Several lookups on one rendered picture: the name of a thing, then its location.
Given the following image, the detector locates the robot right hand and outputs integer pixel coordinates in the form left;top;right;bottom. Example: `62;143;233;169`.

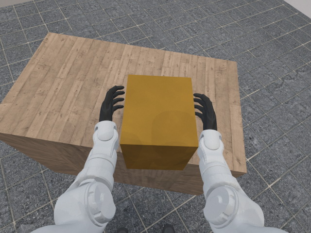
193;93;217;131

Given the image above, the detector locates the left robot upper arm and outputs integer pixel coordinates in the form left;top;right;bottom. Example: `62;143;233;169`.
30;182;116;233

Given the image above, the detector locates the left robot forearm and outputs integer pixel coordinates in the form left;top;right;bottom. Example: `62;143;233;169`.
66;120;119;193

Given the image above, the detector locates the right robot upper arm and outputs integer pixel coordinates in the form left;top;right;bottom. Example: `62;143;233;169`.
203;186;288;233

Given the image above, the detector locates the robot left hand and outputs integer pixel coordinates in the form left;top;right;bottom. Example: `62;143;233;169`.
99;86;125;122

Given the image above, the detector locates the right robot forearm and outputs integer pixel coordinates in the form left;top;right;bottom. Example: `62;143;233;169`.
197;130;250;201

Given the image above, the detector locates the carton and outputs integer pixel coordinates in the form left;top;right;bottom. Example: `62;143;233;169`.
120;74;199;170

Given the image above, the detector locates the pedestal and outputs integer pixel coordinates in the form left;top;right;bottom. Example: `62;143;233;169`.
0;32;247;196

